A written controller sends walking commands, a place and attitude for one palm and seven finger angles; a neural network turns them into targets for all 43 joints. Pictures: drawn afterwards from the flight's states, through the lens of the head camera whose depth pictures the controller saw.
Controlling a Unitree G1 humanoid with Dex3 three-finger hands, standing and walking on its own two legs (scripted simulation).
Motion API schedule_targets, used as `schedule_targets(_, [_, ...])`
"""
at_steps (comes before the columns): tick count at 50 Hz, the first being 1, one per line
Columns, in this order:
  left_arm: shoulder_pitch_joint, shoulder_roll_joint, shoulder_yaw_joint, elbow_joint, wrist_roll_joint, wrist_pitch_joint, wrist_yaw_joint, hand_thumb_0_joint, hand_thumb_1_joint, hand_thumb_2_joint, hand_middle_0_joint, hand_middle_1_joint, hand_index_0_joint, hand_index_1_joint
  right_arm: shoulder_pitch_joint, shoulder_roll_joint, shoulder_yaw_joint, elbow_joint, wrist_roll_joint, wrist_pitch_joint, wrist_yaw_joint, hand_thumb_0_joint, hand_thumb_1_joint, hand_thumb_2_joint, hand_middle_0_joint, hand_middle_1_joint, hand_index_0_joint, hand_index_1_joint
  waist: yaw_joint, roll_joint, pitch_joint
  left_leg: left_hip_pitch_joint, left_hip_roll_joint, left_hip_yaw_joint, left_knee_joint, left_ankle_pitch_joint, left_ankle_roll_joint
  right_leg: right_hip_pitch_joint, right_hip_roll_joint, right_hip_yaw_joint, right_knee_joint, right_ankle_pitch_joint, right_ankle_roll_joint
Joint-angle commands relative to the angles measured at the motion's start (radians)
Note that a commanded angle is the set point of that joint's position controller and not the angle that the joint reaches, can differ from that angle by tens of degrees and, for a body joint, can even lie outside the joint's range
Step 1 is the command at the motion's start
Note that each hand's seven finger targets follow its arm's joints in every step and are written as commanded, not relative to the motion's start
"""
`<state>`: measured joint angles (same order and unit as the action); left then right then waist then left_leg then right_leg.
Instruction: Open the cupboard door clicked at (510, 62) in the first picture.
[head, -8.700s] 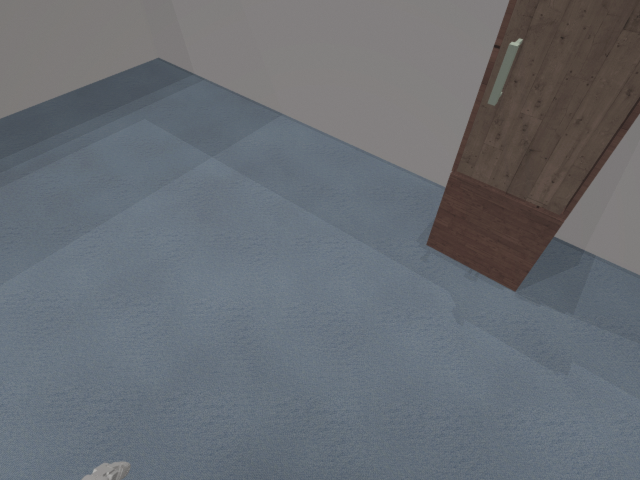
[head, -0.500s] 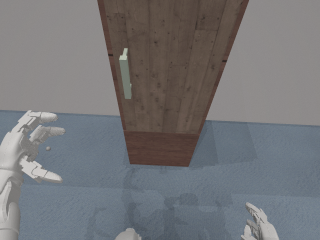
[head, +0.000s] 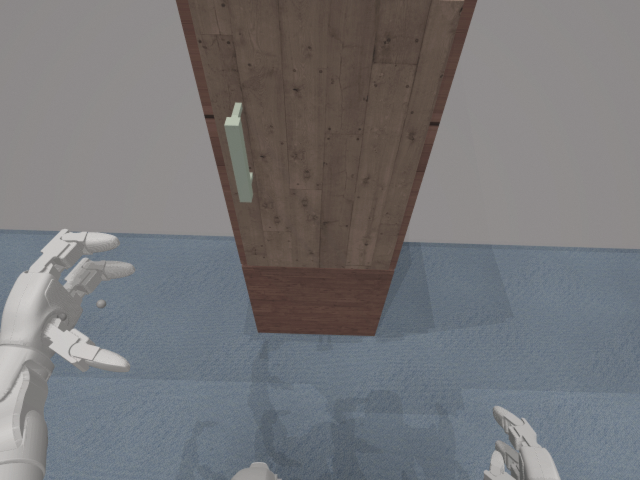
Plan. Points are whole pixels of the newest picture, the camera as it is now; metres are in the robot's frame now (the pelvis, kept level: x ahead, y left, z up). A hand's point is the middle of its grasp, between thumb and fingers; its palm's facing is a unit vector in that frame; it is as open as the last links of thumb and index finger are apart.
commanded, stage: move the hooked fingers beside the handle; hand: left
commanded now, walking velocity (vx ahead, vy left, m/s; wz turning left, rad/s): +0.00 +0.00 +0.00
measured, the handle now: (242, 155) +0.58 +0.16 +0.06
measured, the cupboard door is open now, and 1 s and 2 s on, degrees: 0 0 0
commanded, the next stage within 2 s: none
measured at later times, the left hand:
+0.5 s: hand (134, 256) +0.36 +0.26 +0.08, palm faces +0.02 -1.00 -0.01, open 14.0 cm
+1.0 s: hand (171, 212) +0.44 +0.24 +0.07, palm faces +0.01 -1.00 -0.01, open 14.0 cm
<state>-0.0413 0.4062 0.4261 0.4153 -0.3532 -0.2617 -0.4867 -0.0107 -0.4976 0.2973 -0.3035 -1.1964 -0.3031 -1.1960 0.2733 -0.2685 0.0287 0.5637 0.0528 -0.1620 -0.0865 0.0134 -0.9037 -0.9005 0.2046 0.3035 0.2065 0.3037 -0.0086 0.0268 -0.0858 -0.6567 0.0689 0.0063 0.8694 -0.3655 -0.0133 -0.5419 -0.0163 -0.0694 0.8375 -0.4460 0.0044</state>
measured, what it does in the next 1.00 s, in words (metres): stands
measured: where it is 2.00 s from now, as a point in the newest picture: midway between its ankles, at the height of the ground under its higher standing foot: outside the picture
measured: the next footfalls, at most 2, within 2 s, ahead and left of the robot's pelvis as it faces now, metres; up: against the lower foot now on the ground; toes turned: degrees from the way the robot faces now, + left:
none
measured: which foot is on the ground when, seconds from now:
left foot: down 0.00-1.00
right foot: down 0.00-1.00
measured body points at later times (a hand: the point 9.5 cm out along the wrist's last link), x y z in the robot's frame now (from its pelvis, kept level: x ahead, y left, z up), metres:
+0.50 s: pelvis +0.00 +0.00 +0.00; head +0.06 +0.01 +0.44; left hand +0.35 +0.31 +0.08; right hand +0.12 -0.27 -0.10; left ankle +0.04 +0.13 -0.70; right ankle -0.02 -0.12 -0.70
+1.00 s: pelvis +0.00 +0.01 -0.01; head +0.09 +0.02 +0.43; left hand +0.43 +0.29 +0.07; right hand +0.06 -0.26 -0.12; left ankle +0.04 +0.13 -0.70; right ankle -0.02 -0.12 -0.70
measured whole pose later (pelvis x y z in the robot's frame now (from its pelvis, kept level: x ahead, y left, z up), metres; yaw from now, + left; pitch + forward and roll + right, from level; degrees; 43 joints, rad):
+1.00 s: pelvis +0.00 +0.01 -0.01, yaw -2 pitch +15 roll -2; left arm -0.61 0.48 0.41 0.94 -0.19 -0.34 -0.36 -0.01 -0.50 0.30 -0.30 -1.20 -0.30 -1.20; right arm 0.34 -0.26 0.02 0.62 0.03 -0.02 -0.05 0.01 -0.90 -0.90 0.20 0.30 0.21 0.30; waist -0.09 0.01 -0.10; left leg -0.81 0.08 0.02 0.94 -0.39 0.00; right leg -0.70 -0.01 -0.05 0.90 -0.46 0.01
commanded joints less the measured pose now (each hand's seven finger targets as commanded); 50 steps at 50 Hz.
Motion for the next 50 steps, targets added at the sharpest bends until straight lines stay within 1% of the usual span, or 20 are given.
schedule_targets(1, [-0.206, 0.264, 0.097, -0.183, -0.030, -0.061, 0.002, 0.000, -0.500, 0.300, -0.300, -1.200, -0.300, -1.200, -0.033, -0.145, -0.056, -0.140, -0.002, -0.047, -0.011, 0.000, -0.900, -0.900, 0.200, 0.300, 0.200, 0.300, 0.007, 0.039, -0.209, 0.216, -0.067, -0.007, -0.115, 0.165, 0.040, 0.008, 0.051, 0.027, -0.132, 0.230, -0.015])
schedule_targets(4, [-0.279, 0.249, 0.070, -0.189, -0.024, -0.069, 0.003, 0.000, -0.500, 0.300, -0.300, -1.200, -0.300, -1.200, -0.029, -0.144, -0.056, -0.129, -0.001, -0.048, -0.014, 0.000, -0.900, -0.900, 0.200, 0.300, 0.200, 0.300, -0.009, 0.060, -0.218, 0.225, -0.068, -0.005, -0.108, 0.160, 0.042, -0.007, 0.048, 0.033, -0.132, 0.228, -0.012])
schedule_targets(6, [-0.340, 0.274, 0.080, -0.148, -0.017, -0.072, 0.006, 0.000, -0.500, 0.300, -0.300, -1.200, -0.300, -1.200, -0.022, -0.150, -0.055, -0.117, -0.003, -0.046, -0.018, 0.000, -0.900, -0.900, 0.200, 0.300, 0.200, 0.300, -0.020, 0.024, -0.202, 0.208, -0.066, -0.009, -0.100, 0.149, 0.042, -0.016, 0.049, 0.039, -0.133, 0.218, -0.011])
schedule_targets(10, [-0.467, 0.269, 0.041, -0.099, 0.004, -0.079, 0.005, 0.000, -0.500, 0.300, -0.300, -1.200, -0.300, -1.200, -0.012, -0.150, -0.052, -0.097, -0.003, -0.041, -0.025, 0.000, -0.900, -0.900, 0.200, 0.300, 0.200, 0.300, -0.032, 0.061, -0.206, 0.210, -0.064, -0.013, -0.094, 0.122, 0.043, -0.041, 0.047, 0.044, -0.130, 0.180, -0.016])
schedule_targets(13, [-0.505, 0.292, 0.053, -0.046, 0.020, -0.075, 0.012, 0.000, -0.500, 0.300, -0.300, -1.200, -0.300, -1.200, -0.002, -0.152, -0.055, -0.086, -0.005, -0.034, -0.026, 0.000, -0.900, -0.900, 0.200, 0.300, 0.200, 0.300, -0.028, 0.047, -0.252, 0.213, -0.064, -0.011, -0.090, 0.144, 0.044, -0.027, 0.042, 0.047, -0.124, 0.210, -0.014])
schedule_targets(14, [-0.507, 0.301, 0.059, -0.029, 0.026, -0.075, 0.015, 0.000, -0.500, 0.300, -0.300, -1.200, -0.300, -1.200, 0.000, -0.151, -0.055, -0.084, -0.005, -0.031, -0.024, 0.000, -0.900, -0.900, 0.200, 0.300, 0.200, 0.300, -0.022, 0.071, -0.255, 0.213, -0.065, -0.010, -0.090, 0.154, 0.042, -0.022, 0.042, 0.046, -0.119, 0.219, -0.016])
schedule_targets(20, [-0.504, 0.341, 0.105, 0.056, 0.030, -0.075, 0.032, 0.000, -0.500, 0.300, -0.300, -1.200, -0.300, -1.200, 0.027, -0.156, -0.060, -0.091, -0.009, 0.000, -0.009, 0.000, -0.900, -0.900, 0.200, 0.300, 0.200, 0.300, 0.000, 0.022, -0.291, 0.184, -0.064, -0.006, -0.082, 0.213, 0.042, 0.030, 0.048, 0.044, -0.097, 0.295, -0.018])
schedule_targets(22, [-0.519, 0.329, 0.092, 0.058, 0.038, -0.077, 0.033, 0.000, -0.500, 0.300, -0.300, -1.200, -0.300, -1.200, 0.032, -0.152, -0.063, -0.095, -0.007, 0.010, -0.002, 0.000, -0.900, -0.900, 0.200, 0.300, 0.200, 0.300, -0.005, 0.057, -0.294, 0.196, -0.062, -0.001, -0.083, 0.227, 0.041, 0.011, 0.049, 0.039, -0.093, 0.316, -0.017])
schedule_targets(25, [-0.583, 0.291, 0.050, 0.064, 0.045, -0.086, 0.041, 0.000, -0.500, 0.300, -0.300, -1.200, -0.300, -1.200, 0.047, -0.153, -0.065, -0.091, -0.008, 0.023, 0.000, 0.000, -0.900, -0.900, 0.200, 0.300, 0.200, 0.300, -0.028, 0.038, -0.276, 0.201, -0.060, -0.005, -0.080, 0.215, 0.044, -0.022, 0.056, 0.034, -0.093, 0.295, -0.018])
schedule_targets(28, [-0.643, 0.280, 0.029, 0.081, 0.061, -0.095, 0.056, 0.000, -0.500, 0.300, -0.300, -1.200, -0.300, -1.200, 0.061, -0.155, -0.068, -0.081, -0.008, 0.036, 0.002, 0.000, -0.900, -0.900, 0.200, 0.300, 0.200, 0.300, -0.039, 0.077, -0.284, 0.214, -0.058, -0.010, -0.081, 0.207, 0.040, -0.058, 0.055, 0.028, -0.088, 0.277, -0.018])
schedule_targets(30, [-0.697, 0.291, 0.030, 0.115, 0.067, -0.102, 0.067, 0.000, -0.500, 0.300, -0.300, -1.200, -0.300, -1.200, 0.075, -0.160, -0.069, -0.068, -0.011, 0.045, -0.002, 0.000, -0.900, -0.900, 0.200, 0.300, 0.200, 0.300, -0.049, 0.026, -0.288, 0.200, -0.056, -0.013, -0.072, 0.198, 0.044, -0.057, 0.059, 0.030, -0.085, 0.265, -0.018])
schedule_targets(31, [-0.721, 0.317, 0.051, 0.123, 0.073, -0.108, 0.072, 0.000, -0.500, 0.300, -0.300, -1.200, -0.300, -1.200, 0.080, -0.162, -0.073, -0.062, -0.011, 0.048, -0.002, 0.000, -0.900, -0.900, 0.200, 0.300, 0.200, 0.300, -0.047, 0.045, -0.312, 0.208, -0.054, -0.011, -0.071, 0.202, 0.043, -0.059, 0.056, 0.034, -0.084, 0.268, -0.016])
schedule_targets(34, [-0.761, 0.309, 0.032, 0.140, 0.098, -0.122, 0.087, 0.000, -0.500, 0.300, -0.300, -1.200, -0.300, -1.200, 0.093, -0.158, -0.073, -0.051, -0.015, 0.059, 0.002, 0.000, -0.900, -0.900, 0.200, 0.300, 0.200, 0.300, -0.048, 0.094, -0.344, 0.243, -0.050, -0.023, -0.068, 0.236, 0.037, -0.080, 0.056, 0.025, -0.068, 0.274, -0.023])
schedule_targets(36, [-0.769, 0.318, 0.045, 0.159, 0.101, -0.126, 0.096, 0.000, -0.500, 0.300, -0.300, -1.200, -0.300, -1.200, 0.104, -0.160, -0.074, -0.048, -0.017, 0.067, 0.005, 0.000, -0.900, -0.900, 0.200, 0.300, 0.200, 0.300, -0.046, 0.077, -0.371, 0.247, -0.049, -0.022, -0.057, 0.274, 0.037, -0.066, 0.058, 0.026, -0.061, 0.314, -0.022])
schedule_targets(39, [-0.845, 0.313, 0.023, 0.220, 0.116, -0.124, 0.108, 0.000, -0.500, 0.300, -0.300, -1.200, -0.300, -1.200, 0.110, -0.160, -0.072, -0.037, -0.017, 0.082, 0.009, 0.000, -0.900, -0.900, 0.200, 0.300, 0.200, 0.300, -0.063, 0.077, -0.335, 0.216, -0.048, -0.022, -0.059, 0.227, 0.037, -0.095, 0.057, 0.025, -0.065, 0.273, -0.019])
schedule_targets(40, [-0.835, 0.329, 0.044, 0.256, 0.116, -0.122, 0.112, 0.000, -0.500, 0.300, -0.300, -1.200, -0.300, -1.200, 0.119, -0.164, -0.072, -0.036, -0.020, 0.088, 0.009, 0.000, -0.900, -0.900, 0.200, 0.300, 0.200, 0.300, -0.059, 0.047, -0.333, 0.202, -0.047, -0.023, -0.054, 0.229, 0.040, -0.088, 0.061, 0.024, -0.061, 0.276, -0.022])
schedule_targets(43, [-0.896, 0.333, 0.031, 0.284, 0.135, -0.130, 0.118, 0.000, -0.500, 0.300, -0.300, -1.200, -0.300, -1.200, 0.130, -0.163, -0.072, -0.034, -0.021, 0.101, 0.015, 0.000, -0.900, -0.900, 0.200, 0.300, 0.200, 0.300, -0.069, 0.084, -0.353, 0.212, -0.045, -0.020, -0.046, 0.241, 0.038, -0.111, 0.058, 0.026, -0.055, 0.284, -0.019])
schedule_targets(45, [-0.918, 0.340, 0.034, 0.311, 0.141, -0.138, 0.122, 0.000, -0.500, 0.300, -0.300, -1.200, -0.300, -1.200, 0.146, -0.166, -0.075, -0.030, -0.024, 0.111, 0.017, 0.000, -0.900, -0.900, 0.200, 0.300, 0.200, 0.300, -0.076, 0.065, -0.370, 0.220, -0.041, -0.025, -0.033, 0.274, 0.040, -0.117, 0.064, 0.025, -0.043, 0.304, -0.022])
schedule_targets(47, [-0.940, 0.341, 0.032, 0.311, 0.148, -0.149, 0.125, 0.000, -0.500, 0.300, -0.300, -1.200, -0.300, -1.200, 0.152, -0.165, -0.076, -0.027, -0.025, 0.119, 0.022, 0.000, -0.900, -0.900, 0.200, 0.300, 0.200, 0.300, -0.073, 0.104, -0.403, 0.244, -0.039, -0.027, -0.025, 0.311, 0.035, -0.127, 0.063, 0.025, -0.034, 0.325, -0.022])
schedule_targets(50, [-0.980, 0.324, 0.020, 0.342, 0.152, -0.155, 0.136, 0.000, -0.500, 0.300, -0.300, -1.200, -0.300, -1.200, 0.166, -0.165, -0.079, -0.019, -0.028, 0.131, 0.027, 0.000, -0.900, -0.900, 0.200, 0.300, 0.200, 0.300, -0.085, 0.078, -0.393, 0.239, -0.035, -0.034, -0.018, 0.308, 0.037, -0.147, 0.066, 0.021, -0.032, 0.312, -0.022])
